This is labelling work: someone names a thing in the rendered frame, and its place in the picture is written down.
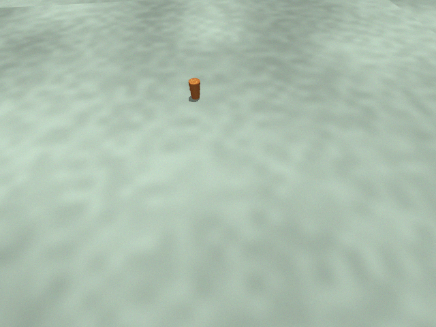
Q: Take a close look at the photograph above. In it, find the cup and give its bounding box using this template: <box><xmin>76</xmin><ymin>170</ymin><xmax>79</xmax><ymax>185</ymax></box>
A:
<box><xmin>189</xmin><ymin>78</ymin><xmax>200</xmax><ymax>99</ymax></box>

